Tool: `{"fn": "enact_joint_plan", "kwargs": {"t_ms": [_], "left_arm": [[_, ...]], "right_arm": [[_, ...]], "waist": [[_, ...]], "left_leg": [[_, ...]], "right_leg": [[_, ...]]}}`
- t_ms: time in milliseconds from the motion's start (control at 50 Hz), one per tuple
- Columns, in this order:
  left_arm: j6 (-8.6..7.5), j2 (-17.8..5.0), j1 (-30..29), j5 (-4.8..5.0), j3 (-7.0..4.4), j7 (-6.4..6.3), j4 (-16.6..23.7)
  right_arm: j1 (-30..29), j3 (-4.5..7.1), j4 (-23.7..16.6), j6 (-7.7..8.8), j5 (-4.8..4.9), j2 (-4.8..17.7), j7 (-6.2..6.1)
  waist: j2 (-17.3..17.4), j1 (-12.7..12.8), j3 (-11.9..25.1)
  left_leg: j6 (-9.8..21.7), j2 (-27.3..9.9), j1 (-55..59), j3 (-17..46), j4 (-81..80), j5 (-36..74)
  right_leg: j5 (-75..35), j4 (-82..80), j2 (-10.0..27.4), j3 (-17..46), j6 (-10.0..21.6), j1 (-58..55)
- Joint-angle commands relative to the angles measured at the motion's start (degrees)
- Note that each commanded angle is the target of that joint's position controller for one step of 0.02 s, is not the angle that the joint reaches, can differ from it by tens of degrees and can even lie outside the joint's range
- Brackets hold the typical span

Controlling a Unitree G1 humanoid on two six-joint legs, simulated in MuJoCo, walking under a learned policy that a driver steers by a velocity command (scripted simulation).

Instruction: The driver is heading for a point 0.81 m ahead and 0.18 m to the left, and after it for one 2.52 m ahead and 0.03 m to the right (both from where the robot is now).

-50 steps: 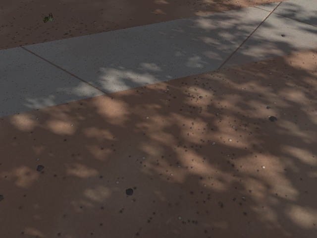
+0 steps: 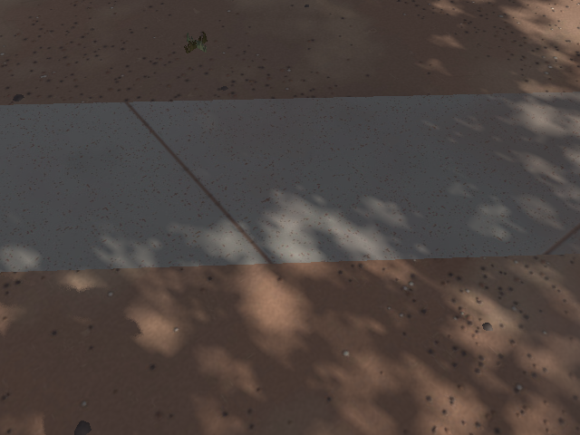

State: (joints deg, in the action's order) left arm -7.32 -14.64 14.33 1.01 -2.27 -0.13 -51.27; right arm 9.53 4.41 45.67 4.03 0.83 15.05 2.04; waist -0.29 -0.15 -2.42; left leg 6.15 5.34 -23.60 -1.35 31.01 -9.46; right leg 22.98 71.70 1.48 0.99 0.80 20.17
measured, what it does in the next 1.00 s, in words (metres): walks ahead, turning left: right foot, then left foot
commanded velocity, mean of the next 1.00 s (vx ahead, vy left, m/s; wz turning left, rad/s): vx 0.50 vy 0.00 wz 0.53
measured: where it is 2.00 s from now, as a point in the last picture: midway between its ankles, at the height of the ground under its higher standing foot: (178, 233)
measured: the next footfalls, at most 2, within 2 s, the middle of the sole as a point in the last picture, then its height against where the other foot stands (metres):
right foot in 0.38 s outside the picture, level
left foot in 0.90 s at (190, 394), level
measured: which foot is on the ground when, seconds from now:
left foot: down 0.00-0.40, up 0.42-0.88, down 0.90-1.00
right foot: up 0.00-0.36, down 0.38-0.92, up 0.94-1.00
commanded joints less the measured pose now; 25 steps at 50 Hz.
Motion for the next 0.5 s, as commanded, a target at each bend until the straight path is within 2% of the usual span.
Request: {"fn": "enact_joint_plan", "kwargs": {"t_ms": [20, 60, 120, 180, 260, 320, 340, 360, 380, 400, 420, 440, 460, 480, 500], "left_arm": [[-1.28, -7.56, -2.11, -1.07, -2.22, -0.33, 6.2], [0.1, -5.97, -1.37, -1.73, -2.23, -0.49, 7.15], [0.85, -4.89, -7.26, -2.17, -1.94, -0.95, 9.72], [0.61, -3.47, -13.75, -1.78, -1.38, -0.57, 11.74], [-0.06, -4.74, -18.99, -0.8, -1.56, 0.35, 14.41], [-1.08, -6.85, -18.26, -0.62, -2.31, 1.06, 15.06], [-1.41, -7.43, -15.68, -0.59, -2.65, 1.06, 14.55], [-1.69, -8.61, -10.41, -0.89, -3.37, 0.79, 13.29], [-1.88, -11.14, -2.23, -1.86, -4.23, 0.37, 12.3], [-1.22, -15.87, 6.41, -2.8, -5.63, -0.05, 11.05], [-0.56, -13.27, 7.56, -1.37, -5.12, 0.38, 10.22], [-0.13, -8.6, 4.7, -0.86, -3.9, 0.19, 11.31], [0.5, -7.02, 1.73, -1.09, -3.3, 0.04, 11.9], [0.84, -6.14, -0.79, -1.38, -2.87, 0.13, 11.61], [0.82, -5.07, -2.26, -1.67, -2.41, 0.18, 11.39]], "right_arm": [[2.53, 0.85, -3.87, 0.63, -0.39, 4.53, -0.54], [2.88, 1.21, -4.19, 0.68, -0.17, 6.11, -1.02], [5.84, 1.96, -4.03, 0.67, 0.05, 8.77, -2.18], [8.61, 2.0, -3.76, 0.05, 0.52, 8.69, -2.73], [11.73, 1.93, -3.05, -0.54, 0.84, 8.5, -2.86], [11.69, 2.04, -3.37, -1.09, 0.68, 8.64, -3.33], [10.83, 2.06, -3.76, -1.28, 0.62, 8.56, -3.41], [9.52, 1.68, -4.46, -1.32, 0.53, 7.53, -3.34], [8.03, 0.67, -5.74, -1.02, -0.03, 4.89, -3.0], [14.39, -0.3, -6.8, -0.49, 0.97, 1.85, -3.01], [16.7, -0.47, -7.19, -0.18, 1.29, 4.28, -2.96], [13.13, 0.76, -6.69, -0.49, 1.52, 9.05, -2.86], [8.9, 0.97, -7.45, -0.96, 0.97, 9.52, -2.85], [6.57, 1.06, -8.29, -1.09, 0.32, 8.66, -2.68], [6.27, 1.27, -8.51, -1.38, 0.26, 7.69, -2.46]], "waist": [[-0.71, 0.57, 6.49], [0.62, 1.83, 5.16], [1.91, 0.4, 3.22], [3.98, -2.3, 2.87], [5.54, -4.36, 2.83], [6.79, -3.09, 3.3], [7.84, -1.56, 3.9], [7.85, 1.32, 6.4], [5.15, 5.31, 13.13], [-8.49, 5.15, 22.38], [-17.54, 4.34, 23.2], [-10.01, 5.07, 14.99], [-4.86, 4.76, 9.06], [-2.99, 3.42, 4.73], [-3.88, 1.91, 2.8]], "left_leg": [[11.69, -15.66, 17.68, 23.09, -16.79, 11.57], [12.16, -14.52, 12.27, 20.83, -18.47, 15.29], [10.91, -12.23, 8.78, 17.08, -19.18, 17.19], [7.75, -9.38, 8.1, 15.33, -17.58, 12.55], [6.37, -10.99, 12.16, 20.17, -14.14, 7.76], [5.57, -12.93, 17.31, 25.6, -9.13, 7.38], [5.01, -12.71, 17.62, 26.53, -7.1, 9.14], [3.62, -10.44, 16.42, 25.6, -2.51, 12.51], [1.62, -7.55, 10.56, 22.1, 9.76, 10.89], [-3.07, 0.33, -8.81, 13.57, 29.21, -4.73], [-3.89, -1.19, -19.74, 12.47, 39.48, -24.79], [-4.31, -4.61, -23.38, 13.12, 44.46, -20.44], [-4.66, -6.74, -22.69, 10.55, 44.88, -15.7], [-4.75, -8.33, -21.17, 9.69, 42.28, -12.41], [-4.6, -10.03, -18.97, 9.46, 40.04, -10.45]], "right_leg": [[-4.2, -2.92, 5.33, 4.31, 0.04, 16.99], [-5.45, -8.19, 5.44, 3.16, -1.72, 14.79], [-14.44, -19.82, 3.92, 1.68, -3.88, 15.6], [-25.31, -33.33, 0.98, 1.34, -3.79, 12.46], [-27.21, -41.37, -1.24, 2.38, -3.02, 10.19], [-20.91, -45.04, -1.9, 3.5, -1.31, 7.78], [-19.38, -46.31, -2.11, 2.98, -0.32, 4.32], [-20.29, -48.62, -1.84, 2.33, 1.3, -3.59], [-20.32, -46.59, 5.0, 7.76, 4.82, -17.79], [-13.3, -47.1, 18.03, 27.97, 13.46, -40.61], [-2.82, -52.12, 24.06, 43.65, 15.91, -43.39], [2.67, -53.34, 22.21, 37.75, 13.5, -36.28], [-0.86, -54.42, 19.68, 29.29, 11.26, -28.17], [-6.1, -56.43, 17.13, 23.5, 10.41, -20.78], [-9.96, -58.14, 14.95, 18.7, 9.51, -16.22]]}}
